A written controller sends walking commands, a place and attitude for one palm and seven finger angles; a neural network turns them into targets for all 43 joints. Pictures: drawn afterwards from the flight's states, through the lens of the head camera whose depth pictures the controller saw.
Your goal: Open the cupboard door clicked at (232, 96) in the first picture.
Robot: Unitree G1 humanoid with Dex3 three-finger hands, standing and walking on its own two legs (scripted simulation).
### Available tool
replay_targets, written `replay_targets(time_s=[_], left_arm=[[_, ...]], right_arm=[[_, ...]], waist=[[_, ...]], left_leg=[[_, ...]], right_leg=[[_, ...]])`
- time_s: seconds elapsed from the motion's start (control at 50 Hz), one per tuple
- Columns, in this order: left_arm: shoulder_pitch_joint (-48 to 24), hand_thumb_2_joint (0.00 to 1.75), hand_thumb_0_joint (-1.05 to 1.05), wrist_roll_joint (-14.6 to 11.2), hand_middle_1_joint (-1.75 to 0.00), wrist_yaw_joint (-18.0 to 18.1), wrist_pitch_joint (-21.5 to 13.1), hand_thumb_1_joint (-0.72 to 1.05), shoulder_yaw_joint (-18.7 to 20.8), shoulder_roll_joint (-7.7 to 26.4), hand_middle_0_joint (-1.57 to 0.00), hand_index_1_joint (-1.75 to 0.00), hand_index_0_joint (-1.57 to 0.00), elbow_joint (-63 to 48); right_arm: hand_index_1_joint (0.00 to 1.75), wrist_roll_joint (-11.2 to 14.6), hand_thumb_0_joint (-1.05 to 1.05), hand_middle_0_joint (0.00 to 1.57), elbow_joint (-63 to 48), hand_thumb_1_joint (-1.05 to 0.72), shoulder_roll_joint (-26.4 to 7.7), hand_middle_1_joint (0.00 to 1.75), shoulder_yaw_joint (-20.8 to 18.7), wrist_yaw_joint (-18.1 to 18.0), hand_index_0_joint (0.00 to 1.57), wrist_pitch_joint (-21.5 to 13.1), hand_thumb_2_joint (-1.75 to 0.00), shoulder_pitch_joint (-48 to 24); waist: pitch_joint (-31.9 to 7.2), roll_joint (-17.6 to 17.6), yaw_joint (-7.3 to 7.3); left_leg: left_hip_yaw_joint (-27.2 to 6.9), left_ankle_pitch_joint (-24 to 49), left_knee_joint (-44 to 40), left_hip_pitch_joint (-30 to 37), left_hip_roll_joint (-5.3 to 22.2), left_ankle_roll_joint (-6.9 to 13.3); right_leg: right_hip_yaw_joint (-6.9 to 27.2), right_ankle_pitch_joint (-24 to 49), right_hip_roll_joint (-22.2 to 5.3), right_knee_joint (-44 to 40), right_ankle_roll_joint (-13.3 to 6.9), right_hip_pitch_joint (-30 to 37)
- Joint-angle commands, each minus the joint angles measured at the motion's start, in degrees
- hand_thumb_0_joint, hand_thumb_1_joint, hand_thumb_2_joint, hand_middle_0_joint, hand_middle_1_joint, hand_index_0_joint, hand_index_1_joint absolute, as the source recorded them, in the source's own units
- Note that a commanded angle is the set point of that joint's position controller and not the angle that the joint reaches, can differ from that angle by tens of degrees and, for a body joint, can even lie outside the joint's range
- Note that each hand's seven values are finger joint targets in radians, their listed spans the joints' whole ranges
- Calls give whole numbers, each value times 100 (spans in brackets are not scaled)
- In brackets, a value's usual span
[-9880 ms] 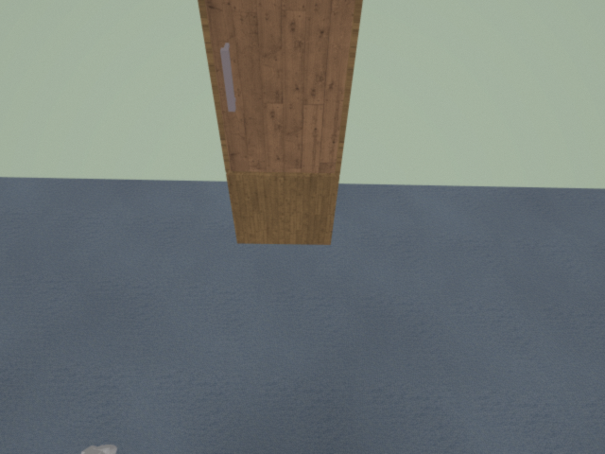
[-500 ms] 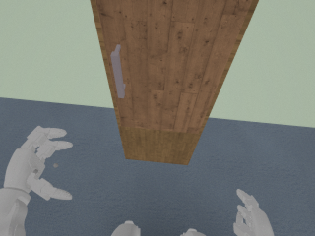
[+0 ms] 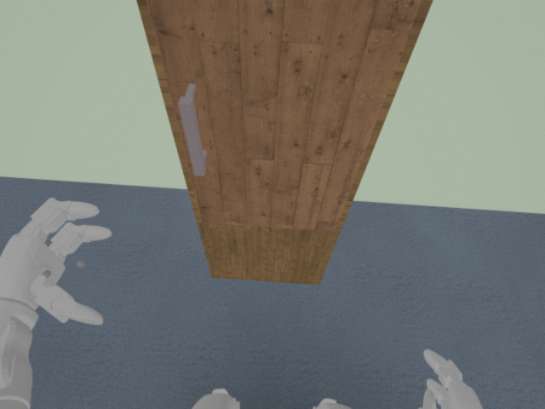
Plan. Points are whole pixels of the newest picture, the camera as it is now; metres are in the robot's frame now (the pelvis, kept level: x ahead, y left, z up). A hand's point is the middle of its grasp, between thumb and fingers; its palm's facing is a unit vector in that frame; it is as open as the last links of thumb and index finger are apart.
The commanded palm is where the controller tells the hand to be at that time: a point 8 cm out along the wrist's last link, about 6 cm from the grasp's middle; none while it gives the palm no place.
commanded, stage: raise the hand with hooked fingers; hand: left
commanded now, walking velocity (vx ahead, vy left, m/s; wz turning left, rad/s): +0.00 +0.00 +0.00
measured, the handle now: (196, 133) +0.56 +0.17 +0.05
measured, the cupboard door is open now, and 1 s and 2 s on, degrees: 0 0 0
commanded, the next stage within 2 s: move the hooked fingers beside the handle in 0.26 s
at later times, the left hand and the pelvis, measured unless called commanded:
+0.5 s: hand (81, 262) +0.29 +0.27 +0.06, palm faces +0.02 -1.00 -0.02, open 14.0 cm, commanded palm +0.28 +0.32 +0.07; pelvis +0.00 -0.01 +0.00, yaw +1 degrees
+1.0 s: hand (115, 213) +0.37 +0.26 +0.06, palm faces +0.01 -1.00 -0.02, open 14.0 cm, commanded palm +0.35 +0.30 +0.06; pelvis +0.00 -0.01 -0.01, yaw -1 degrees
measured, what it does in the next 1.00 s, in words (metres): stands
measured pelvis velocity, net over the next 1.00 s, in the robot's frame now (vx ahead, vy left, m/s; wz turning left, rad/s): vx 0.00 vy -0.01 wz -0.01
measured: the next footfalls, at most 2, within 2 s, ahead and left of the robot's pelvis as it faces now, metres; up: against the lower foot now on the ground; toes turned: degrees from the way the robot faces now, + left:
none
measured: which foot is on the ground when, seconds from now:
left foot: down 0.00-1.00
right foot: down 0.00-1.00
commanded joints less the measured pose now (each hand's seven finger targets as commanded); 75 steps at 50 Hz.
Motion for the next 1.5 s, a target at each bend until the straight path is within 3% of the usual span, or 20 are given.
replay_targets(time_s=[0.0, 0.04, 0.12, 0.16, 0.22, 0.34, 0.4, 0.5, 0.56, 0.64, 0.7, 0.82, 0.94, 1.04, 1.12, 1.2, 1.28, 1.34, 1.4, 1.48], left_arm=[[-1017, 30, 0, -127, -120, 122, -534, -50, 659, 1568, -30, -120, -30, -1285], [-1011, 30, 0, -91, -120, 131, -561, -50, 623, 1534, -30, -120, -30, -1266], [-1043, 30, 0, -99, -120, 95, -523, -50, 541, 1458, -30, -120, -30, -1133], [-1049, 30, 0, -114, -120, 70, -507, -50, 531, 1450, -30, -120, -30, -1163], [-1045, 30, 0, -139, -120, 24, -472, -50, 530, 1447, -30, -120, -30, -1057], [-1105, 30, 0, -139, -120, -8, -495, -50, 505, 1414, -30, -120, -30, -1056], [-1589, 30, 0, -118, -120, 20, -479, -50, 510, 1513, -30, -120, -30, -809], [-2556, 30, 0, 46, -120, -3, -509, -50, 233, 1486, -30, -120, -30, -585], [-2747, 30, 0, 158, -120, 44, -529, -50, 102, 1420, -30, -120, -30, -478], [-2619, 30, 0, 192, -120, 202, -438, -50, 377, 1665, -30, -120, -30, -125], [-2680, 30, 0, 222, -120, 323, -420, -50, 381, 1619, -30, -120, -30, -19], [-3201, 30, 0, 349, -120, 416, -588, -50, 442, 1767, -30, -120, -30, 368], [-4044, 30, 0, 459, -120, 306, -705, -50, 382, 1933, -30, -120, -30, 1039], [-4441, 30, 0, 534, -120, 262, -833, -50, 322, 1957, -30, -120, -30, 1100], [-4421, 30, 0, 551, -120, 304, -753, -50, 484, 2115, -30, -120, -30, 1639], [-5004, 30, 0, 702, -120, 375, -798, -50, 582, 2427, -30, -120, -30, 1890], [-5268, 30, 0, 778, -120, 385, -989, -50, 511, 2384, -30, -120, -30, 1899], [-5463, 30, 0, 786, -120, 343, -947, -50, 307, 2186, -30, -120, -30, 2153], [-5714, 30, 0, 843, -120, 393, -864, -50, 501, 2501, -30, -120, -30, 2522], [-6115, 30, 0, 975, -120, 471, -947, -50, 333, 2421, -30, -120, -30, 2437]], right_arm=[[30, 11, 0, 20, -819, -90, -789, 30, -330, -72, 20, -259, -90, -148], [30, 27, 0, 20, -811, -90, -771, 30, -319, -76, 20, -242, -90, -142], [30, 42, 0, 20, -805, -90, -773, 30, -305, -105, 20, -227, -90, -166], [30, 45, 0, 20, -797, -90, -764, 30, -296, -115, 20, -235, -90, -189], [30, 33, 0, 20, -779, -90, -771, 30, -281, -114, 20, -240, -90, -163], [30, 37, 0, 20, -766, -90, -755, 30, -282, -116, 20, -256, -90, -195], [30, 30, 0, 20, -671, -90, -793, 30, -274, -157, 20, -237, -90, -140], [30, 36, 0, 20, -586, -90, -797, 30, -263, -209, 20, -202, -90, -89], [30, 35, 0, 20, -559, -90, -783, 30, -267, -199, 20, -175, -90, -53], [30, 27, 0, 20, -563, -90, -806, 30, -277, -151, 20, -59, -90, 12], [30, 14, 0, 20, -612, -90, -789, 30, -282, -108, 20, 29, -90, 44], [30, 13, 0, 20, -531, -90, -813, 30, -307, -91, 20, 227, -90, 206], [30, 10, 0, 20, -333, -90, -849, 30, -306, -118, 20, 376, -90, 343], [30, -22, 0, 20, -257, -90, -854, 30, -355, -89, 20, 462, -90, 509], [30, -23, 0, 20, -245, -90, -883, 30, -342, -51, 20, 596, -90, 582], [30, -42, 0, 20, -237, -90, -905, 30, -330, -52, 20, 713, -90, 640], [30, -71, 0, 20, -189, -90, -896, 30, -355, -16, 20, 787, -90, 742], [30, -67, 0, 20, -123, -90, -909, 30, -350, 7, 20, 864, -90, 808], [30, -84, 0, 20, -75, -90, -957, 30, -334, -11, 20, 945, -90, 880], [30, -110, 0, 20, -41, -90, -941, 30, -335, 6, 20, 1014, -90, 934]], waist=[[-1412, 502, 126], [-1463, 638, 110], [-1339, 450, 44], [-1388, 546, 63], [-1375, 313, 34], [-1405, 490, 57], [-1203, 239, -49], [-1366, 522, -150], [-1640, 667, -113], [-1708, 405, -18], [-1701, 407, 27], [-1724, 256, -123], [-1649, 412, -278], [-2248, 667, -255], [-2118, 221, -263], [-1965, 405, -313], [-2384, 732, -355], [-2322, 704, -454], [-2166, 511, -475], [-2380, 766, -558]], left_leg=[[-337, 1621, -837, 1029, -258, -14], [-324, 1585, -863, 1083, -256, -21], [-326, 1318, -886, 1005, -256, 2], [-333, 1334, -881, 1024, -264, 1], [-313, 1391, -827, 934, -270, 14], [-304, 1452, -792, 975, -277, 5], [-333, 1231, -730, 809, -254, 18], [-354, 1085, -707, 894, -250, 19], [-393, 1315, -730, 1077, -244, 1], [-373, 1475, -744, 933, -224, -12], [-331, 1571, -751, 880, -237, -11], [-269, 1466, -713, 737, -216, 14], [-241, 1244, -611, 581, -212, 33], [-312, 1818, -489, 974, -188, 24], [-263, 1774, -460, 606, -188, 50], [-254, 1580, -410, 403, -190, 65], [-326, 1947, -322, 830, -152, 36], [-359, 1993, -287, 859, -125, 29], [-361, 1765, -269, 564, -132, 62], [-423, 1922, -218, 840, -108, 32]], right_leg=[[256, 1230, 276, -545, -97, 651], [261, 1202, 267, -554, -82, 628], [286, 1002, 277, -632, -62, 589], [285, 1030, 257, -630, -68, 604], [312, 1147, 269, -635, -52, 681], [321, 1223, 252, -604, -60, 647], [348, 985, 277, -627, -56, 469], [388, 815, 245, -577, -76, 294], [344, 1020, 220, -500, -87, 317], [333, 1215, 227, -467, -71, 491], [338, 1322, 230, -458, -81, 587], [413, 1329, 257, -481, -36, 577], [476, 1165, 250, -476, -25, 347], [431, 1577, 272, -315, -61, 292], [450, 1687, 289, -315, -24, 435], [468, 1504, 284, -272, -45, 298], [435, 1648, 314, -183, -54, 89], [385, 1600, 330, -161, -41, -152], [404, 1483, 332, -175, -49, -113], [371, 1450, 333, -126, -43, -377]])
